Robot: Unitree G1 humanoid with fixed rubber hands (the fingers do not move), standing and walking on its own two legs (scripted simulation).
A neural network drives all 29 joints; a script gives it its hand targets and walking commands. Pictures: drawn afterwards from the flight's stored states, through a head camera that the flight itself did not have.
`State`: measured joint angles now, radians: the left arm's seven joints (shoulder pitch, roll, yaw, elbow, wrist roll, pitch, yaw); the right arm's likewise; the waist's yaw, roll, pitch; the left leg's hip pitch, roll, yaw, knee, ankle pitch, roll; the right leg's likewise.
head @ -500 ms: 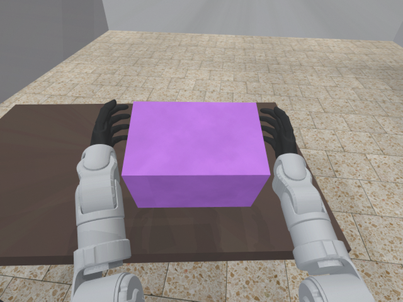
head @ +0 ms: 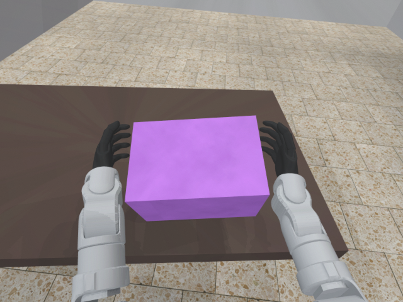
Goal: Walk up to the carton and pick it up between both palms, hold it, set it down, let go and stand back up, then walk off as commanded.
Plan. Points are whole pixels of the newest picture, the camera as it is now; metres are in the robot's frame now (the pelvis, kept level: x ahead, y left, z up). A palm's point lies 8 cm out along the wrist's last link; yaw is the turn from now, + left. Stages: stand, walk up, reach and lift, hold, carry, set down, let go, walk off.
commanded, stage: set down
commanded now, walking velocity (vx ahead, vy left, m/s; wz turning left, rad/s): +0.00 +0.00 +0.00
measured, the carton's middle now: (197, 171) +0.37 -0.02 +0.07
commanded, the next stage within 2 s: none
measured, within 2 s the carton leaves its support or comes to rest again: neither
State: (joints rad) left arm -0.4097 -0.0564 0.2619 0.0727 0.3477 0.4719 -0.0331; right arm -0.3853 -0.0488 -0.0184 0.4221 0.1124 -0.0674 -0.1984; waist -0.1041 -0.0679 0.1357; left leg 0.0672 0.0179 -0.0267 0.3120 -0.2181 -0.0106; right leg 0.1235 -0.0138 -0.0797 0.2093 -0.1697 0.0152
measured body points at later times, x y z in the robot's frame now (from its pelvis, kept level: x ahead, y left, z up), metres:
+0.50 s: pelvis -0.02 +0.00 +0.00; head -0.02 +0.03 +0.45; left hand +0.39 +0.14 +0.10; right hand +0.34 -0.20 +0.11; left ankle -0.02 +0.12 -0.75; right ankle -0.02 -0.12 -0.75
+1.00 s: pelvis +0.00 +0.01 +0.00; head +0.02 +0.03 +0.45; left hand +0.42 +0.13 +0.08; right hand +0.35 -0.20 +0.08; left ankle -0.02 +0.12 -0.75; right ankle -0.02 -0.12 -0.75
